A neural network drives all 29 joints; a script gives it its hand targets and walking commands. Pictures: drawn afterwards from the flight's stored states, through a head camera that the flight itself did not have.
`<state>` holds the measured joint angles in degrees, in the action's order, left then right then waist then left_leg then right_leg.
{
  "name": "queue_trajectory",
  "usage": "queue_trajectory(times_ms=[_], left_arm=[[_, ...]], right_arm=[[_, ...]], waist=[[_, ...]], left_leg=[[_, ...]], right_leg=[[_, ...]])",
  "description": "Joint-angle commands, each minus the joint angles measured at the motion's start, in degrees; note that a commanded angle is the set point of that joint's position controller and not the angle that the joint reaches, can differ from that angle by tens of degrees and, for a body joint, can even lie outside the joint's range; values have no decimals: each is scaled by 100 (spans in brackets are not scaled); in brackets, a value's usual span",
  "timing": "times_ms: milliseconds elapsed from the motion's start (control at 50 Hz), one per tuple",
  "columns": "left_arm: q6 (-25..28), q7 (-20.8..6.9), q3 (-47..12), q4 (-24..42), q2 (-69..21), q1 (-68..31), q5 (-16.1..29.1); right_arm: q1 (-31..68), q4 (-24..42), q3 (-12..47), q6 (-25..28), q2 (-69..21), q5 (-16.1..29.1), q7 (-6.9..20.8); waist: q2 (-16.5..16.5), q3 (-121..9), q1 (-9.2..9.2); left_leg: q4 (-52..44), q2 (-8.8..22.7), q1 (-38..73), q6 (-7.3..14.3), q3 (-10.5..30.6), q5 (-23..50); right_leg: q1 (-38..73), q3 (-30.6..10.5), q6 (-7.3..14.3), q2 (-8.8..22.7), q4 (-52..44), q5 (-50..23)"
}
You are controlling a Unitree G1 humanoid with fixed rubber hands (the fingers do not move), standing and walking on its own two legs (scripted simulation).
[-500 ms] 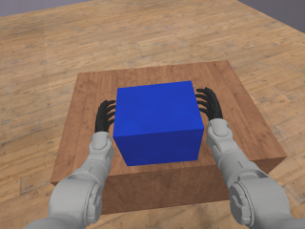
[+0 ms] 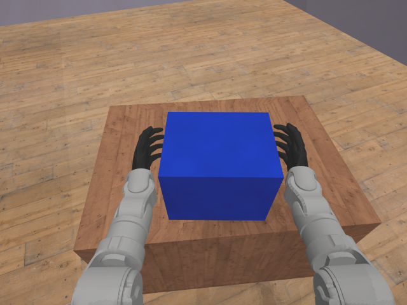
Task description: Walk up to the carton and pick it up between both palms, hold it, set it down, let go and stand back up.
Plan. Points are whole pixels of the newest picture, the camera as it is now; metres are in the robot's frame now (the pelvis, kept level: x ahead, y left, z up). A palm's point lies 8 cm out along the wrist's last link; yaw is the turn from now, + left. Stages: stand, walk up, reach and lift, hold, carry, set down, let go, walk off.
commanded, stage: reach and lift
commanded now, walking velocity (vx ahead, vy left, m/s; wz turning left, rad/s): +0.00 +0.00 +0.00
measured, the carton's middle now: (217, 167) +0.40 +0.00 +0.03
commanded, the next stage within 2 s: hold in 1.62 s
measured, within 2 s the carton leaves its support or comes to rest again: neither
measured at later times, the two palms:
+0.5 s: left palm (135, 155) +0.35 +0.16 +0.13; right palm (306, 153) +0.35 -0.16 +0.14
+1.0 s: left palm (138, 146) +0.36 +0.15 +0.15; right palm (313, 142) +0.36 -0.17 +0.16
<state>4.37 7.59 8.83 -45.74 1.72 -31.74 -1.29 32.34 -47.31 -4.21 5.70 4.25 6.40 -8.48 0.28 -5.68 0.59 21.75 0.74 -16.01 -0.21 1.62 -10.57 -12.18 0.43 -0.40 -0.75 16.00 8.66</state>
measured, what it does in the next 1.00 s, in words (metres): stands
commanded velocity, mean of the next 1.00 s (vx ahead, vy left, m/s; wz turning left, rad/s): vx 0.00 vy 0.00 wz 0.00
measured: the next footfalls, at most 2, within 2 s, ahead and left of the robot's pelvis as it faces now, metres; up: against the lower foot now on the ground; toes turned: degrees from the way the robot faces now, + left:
none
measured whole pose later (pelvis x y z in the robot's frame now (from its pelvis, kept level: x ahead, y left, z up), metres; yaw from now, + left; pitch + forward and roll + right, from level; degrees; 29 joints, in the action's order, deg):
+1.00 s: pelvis -0.02 -0.01 +0.00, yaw +0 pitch -3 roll +0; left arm -25.6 1.5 15.6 -19.1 -1.7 -33.3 -15.8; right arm 36.6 -35.4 -8.8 -8.1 1.3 3.3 -7.5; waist 3.7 -1.0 2.7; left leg 17.5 0.6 -6.7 -0.7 1.4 -8.0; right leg -4.9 0.5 0.2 -0.5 15.9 8.3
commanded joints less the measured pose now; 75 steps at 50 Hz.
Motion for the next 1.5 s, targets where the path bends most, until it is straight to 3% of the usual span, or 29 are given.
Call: queue_trajectory(times_ms=[0,120,240,340,380,460,500,560,620,660,700,740,780,840,920,960,1000,1080,1120,1160,1200,1240,1260,1320,1360,1380,1400,1440,1480], left_arm=[[-426,-785,-2622,2022,-4176,-3570,-91],[-1244,-873,-2819,3127,-4094,-3310,-243],[-1933,-1249,-2233,3283,-3722,-2745,-704],[-2246,-1338,-2670,3834,-3804,-2616,-451],[-2378,-1356,-2760,3915,-3715,-2523,-400],[-2690,-1500,-2431,3635,-3385,-2354,-568],[-2810,-1600,-2224,3506,-3329,-2414,-687],[-2779,-1678,-2282,3588,-3492,-2998,-529],[-2645,-1520,-2671,3848,-3750,-3635,-292],[-2666,-1394,-2762,3733,-3830,-3785,-339],[-2774,-1378,-2541,3258,-3741,-3661,-536],[-2939,-1450,-1993,2617,-3575,-3417,-858],[-3043,-1597,-1422,2188,-3370,-3367,-1171],[-2917,-1686,-1197,2516,-3345,-3645,-1187],[-2591,-1459,-1959,3571,-3708,-4163,-667],[-2544,-1360,-2230,3746,-3722,-3893,-538],[-2711,-1373,-2147,3777,-3509,-3136,-675],[-3190,-1716,-1253,3453,-2920,-2468,-1237],[-3273,-1895,-1203,3641,-2927,-2699,-1268],[-3186,-1905,-1687,4279,-3210,-3262,-980],[-3012,-1761,-2547,5207,-3563,-3852,-494],[-2902,-1563,-3136,5588,-3679,-3909,-212],[-2920,-1483,-3185,5641,-3612,-3890,-207],[-3324,-1498,-2582,4779,-3137,-3148,-699],[-3728,-1713,-1864,3954,-2944,-2468,-1181],[-3879,-1850,-1475,3652,-2907,-2298,-1390],[-3965,-1976,-1238,3489,-2882,-2331,-1504],[-3896,-2087,-1292,3944,-3071,-2872,-1393],[-3661,-1932,-2046,4974,-3546,-3577,-870]], right_arm=[[3619,1917,2609,-309,-3714,97,838],[3207,2479,2494,-776,-3616,211,660],[3155,2725,2533,-1077,-3609,248,550],[3582,3944,3085,-1096,-3763,553,449],[3544,4183,3174,-1189,-3748,560,367],[3173,3622,2896,-1539,-3571,381,313],[3096,3302,2650,-1614,-3499,237,358],[3713,3539,2493,-1453,-3603,186,469],[4326,3794,2465,-1201,-3640,225,551],[4295,3400,2287,-1216,-3464,177,609],[4061,2690,1836,-1303,-3221,-73,674],[3940,2002,1327,-1368,-3007,-368,777],[4027,1582,936,-1352,-2961,-587,879],[4354,1755,998,-1104,-3268,-587,932],[5014,2951,1875,-746,-3712,10,870],[4747,3178,2266,-794,-3675,191,765],[4040,3127,2502,-1012,-3492,251,588],[3151,2196,2178,-1501,-3259,95,438],[3313,2355,2050,-1480,-3343,72,464],[3728,2915,2206,-1286,-3461,228,501],[4198,3807,2613,-1044,-3634,512,462],[4272,4413,2889,-982,-3580,706,378],[4147,4381,2947,-1064,-3492,696,335],[3269,3168,2383,-1546,-2968,373,317],[2665,2196,1776,-1850,-2687,80,439],[2618,1857,1498,-1917,-2672,-67,503],[2763,1847,1331,-1913,-2658,-156,587],[3540,2423,1427,-1688,-2893,-106,702],[4448,3686,2091,-1273,-3258,313,717]], waist=[[-119,-2716,115],[-369,-2612,307],[-135,-1859,150],[-52,-2296,88],[79,-2327,138],[216,-1436,208],[171,-1119,252],[140,-1509,241],[-181,-2170,302],[-409,-2067,338],[-386,-1479,430],[-278,-978,399],[-162,-740,290],[-34,-1220,200],[-141,-2850,9],[-138,-2964,71],[48,-2525,93],[381,-821,148],[291,-755,210],[34,-1376,264],[-292,-2458,367],[-569,-2972,496],[-545,-2798,494],[-424,-1302,595],[-189,-64,635],[-36,298,540],[62,307,533],[9,-451,389],[-201,-1955,325]], left_leg=[[2,-83,1721,-420,109,2458],[119,-174,1973,-478,44,2798],[-179,-339,1585,-249,-89,2090],[-49,-389,1640,-232,-71,2447],[-60,-414,1580,-169,-77,2203],[-328,-385,1495,-92,-120,1438],[-488,-341,1513,-62,-171,1094],[-513,-323,1557,-49,-189,936],[-346,-237,2009,-192,-125,1315],[-307,-179,2232,-275,-97,1366],[-513,-105,2196,-298,-83,646],[-880,-60,1780,-159,-145,-389],[-1066,-97,1388,6,-296,-737],[-896,-204,1480,57,-391,-76],[-284,-300,2173,-97,-350,1869],[-77,-305,2324,-164,-264,2542],[-40,-323,2277,-162,-252,2673],[-683,-367,1619,82,-387,1096],[-808,-379,1530,113,-432,876],[-610,-374,1900,-19,-386,1504],[-126,-365,2532,-251,-253,2737],[211,-326,2973,-428,-122,3421],[226,-307,2920,-443,-86,3430],[-202,-236,2546,-362,-140,2023],[-724,-164,2030,-212,-208,679],[-964,-154,1703,-137,-254,137],[-1101,-159,1570,-59,-307,-163],[-1056,-220,1629,-19,-377,140],[-544,-259,2316,-152,-318,1818]], right_leg=[[520,35,130,-260,-69,-1362],[949,45,34,-285,24,-1962],[1462,62,-196,-147,82,-2130],[1909,57,-291,-165,239,-2917],[1960,53,-331,-158,267,-2976],[1608,106,-365,-145,111,-2122],[1406,140,-282,-118,-47,-1465],[1132,220,-219,-117,-104,-952],[901,299,-107,-192,-76,-911],[622,344,-33,-231,-120,-608],[265,429,15,-238,-237,122],[308,400,20,-172,-324,789],[521,437,-5,-108,-317,1010],[950,380,-67,-35,-293,323],[1453,367,-118,-138,20,-1609],[1726,329,-150,-184,130,-2453],[2030,304,-235,-205,108,-2850],[1885,277,-354,-68,-160,-1553],[1823,323,-337,-15,-170,-1266],[1739,387,-279,-103,-103,-1552],[1862,425,-221,-200,82,-2464],[1729,427,-158,-256,137,-2857],[1673,419,-139,-269,108,-2854],[1157,479,-110,-222,-217,-1222],[945,499,-86,-162,-409,-22],[1032,508,-69,-124,-492,366],[1125,539,-79,-94,-471,575],[1309,525,-73,-72,-395,277],[1647,537,-80,-170,-114,-1157]])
